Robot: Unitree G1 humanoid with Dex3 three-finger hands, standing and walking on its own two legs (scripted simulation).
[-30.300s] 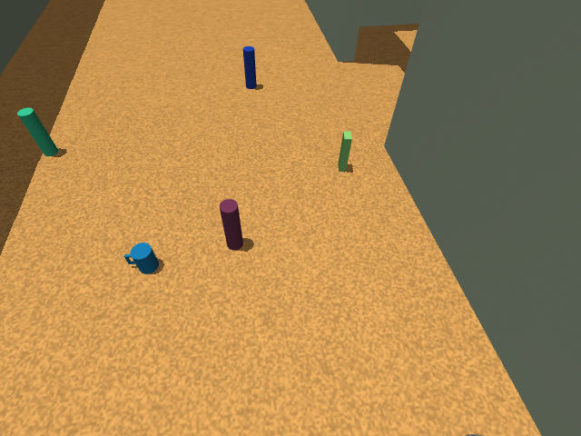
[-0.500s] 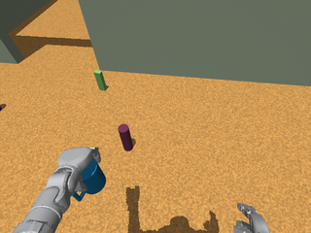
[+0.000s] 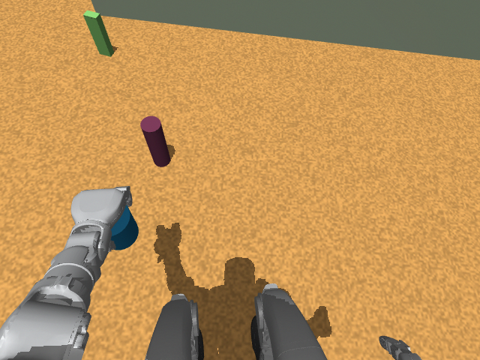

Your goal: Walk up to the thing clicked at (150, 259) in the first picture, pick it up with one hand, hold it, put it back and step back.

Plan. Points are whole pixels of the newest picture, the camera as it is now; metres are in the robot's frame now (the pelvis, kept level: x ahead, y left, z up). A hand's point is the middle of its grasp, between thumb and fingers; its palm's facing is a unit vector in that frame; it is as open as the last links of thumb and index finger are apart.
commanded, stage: crouch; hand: left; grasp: from above
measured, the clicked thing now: (111, 233) +0.37 +0.23 -0.17
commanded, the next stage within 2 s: lower in 1.30 s
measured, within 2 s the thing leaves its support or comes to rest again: neither
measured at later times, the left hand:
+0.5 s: hand (133, 236) +0.41 +0.23 -0.33, palm faces -0.45 -0.02 -0.90, open 10.4 cm
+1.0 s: hand (141, 238) +0.42 +0.23 -0.42, palm faces -0.46 -0.03 -0.89, open 10.3 cm
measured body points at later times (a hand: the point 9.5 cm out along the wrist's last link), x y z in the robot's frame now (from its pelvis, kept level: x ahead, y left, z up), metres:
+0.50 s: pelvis -0.03 +0.00 -0.17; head +0.18 +0.03 +0.22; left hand +0.42 +0.23 -0.28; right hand +0.01 -0.28 -0.29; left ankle +0.04 +0.10 -0.61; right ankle +0.05 -0.13 -0.61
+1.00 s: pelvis -0.04 -0.01 -0.25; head +0.21 +0.03 +0.13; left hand +0.44 +0.23 -0.37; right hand -0.01 -0.29 -0.36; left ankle +0.04 +0.10 -0.61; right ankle +0.05 -0.13 -0.61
